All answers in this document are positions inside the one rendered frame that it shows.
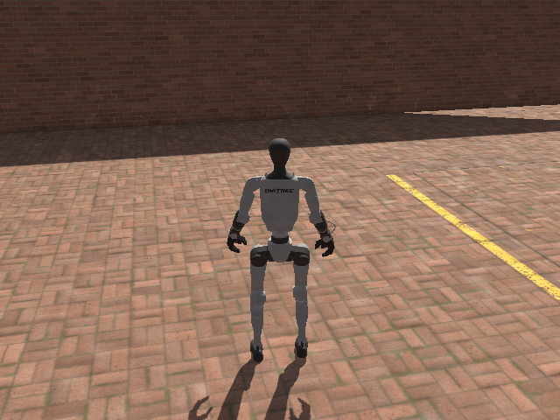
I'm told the right robot forearm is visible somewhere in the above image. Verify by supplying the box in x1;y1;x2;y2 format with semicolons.
314;210;332;242

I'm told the robot right thigh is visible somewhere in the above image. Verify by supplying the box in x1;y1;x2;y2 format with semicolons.
292;243;310;301

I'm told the right robot hand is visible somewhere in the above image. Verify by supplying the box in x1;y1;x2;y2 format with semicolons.
315;237;335;257

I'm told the robot left upper arm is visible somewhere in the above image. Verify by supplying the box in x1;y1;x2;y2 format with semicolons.
236;176;262;224

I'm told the left robot forearm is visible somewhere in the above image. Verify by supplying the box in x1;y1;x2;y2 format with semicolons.
229;210;245;239

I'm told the left robot hand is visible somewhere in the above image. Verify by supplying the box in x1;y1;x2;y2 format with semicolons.
227;235;247;253

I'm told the robot left foot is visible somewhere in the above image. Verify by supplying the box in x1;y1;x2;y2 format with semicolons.
250;339;263;362

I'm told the robot right upper arm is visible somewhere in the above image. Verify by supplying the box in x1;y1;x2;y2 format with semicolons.
297;176;323;224

